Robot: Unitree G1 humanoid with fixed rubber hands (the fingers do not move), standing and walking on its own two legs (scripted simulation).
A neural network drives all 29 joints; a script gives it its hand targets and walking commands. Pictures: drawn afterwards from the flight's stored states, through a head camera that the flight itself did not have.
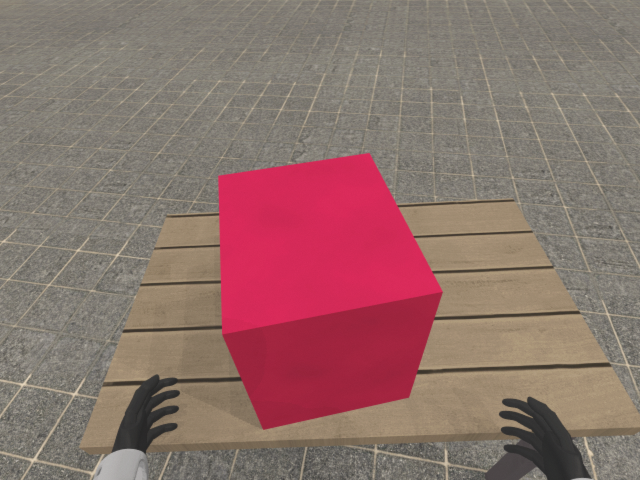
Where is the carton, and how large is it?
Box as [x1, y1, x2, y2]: [218, 153, 442, 429]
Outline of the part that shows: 369,153 218,176 222,334 263,429 408,397 442,291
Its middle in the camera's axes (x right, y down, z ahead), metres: +0.00 +0.08 +0.62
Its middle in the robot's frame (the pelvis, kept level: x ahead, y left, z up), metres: +0.43 +0.02 -0.03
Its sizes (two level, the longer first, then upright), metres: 0.286 0.245 0.296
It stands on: a table, 0.59 m high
